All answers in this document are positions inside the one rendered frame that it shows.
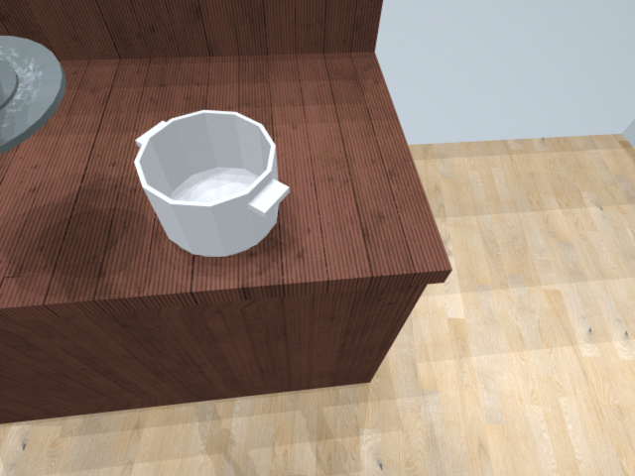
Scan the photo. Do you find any pot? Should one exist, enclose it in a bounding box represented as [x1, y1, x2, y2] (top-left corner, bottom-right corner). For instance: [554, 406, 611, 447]
[134, 110, 290, 257]

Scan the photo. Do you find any lid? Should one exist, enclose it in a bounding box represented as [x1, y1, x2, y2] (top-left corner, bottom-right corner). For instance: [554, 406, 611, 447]
[0, 36, 66, 155]

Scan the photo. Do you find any table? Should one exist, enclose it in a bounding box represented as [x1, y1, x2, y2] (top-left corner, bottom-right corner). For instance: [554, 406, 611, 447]
[0, 0, 452, 424]

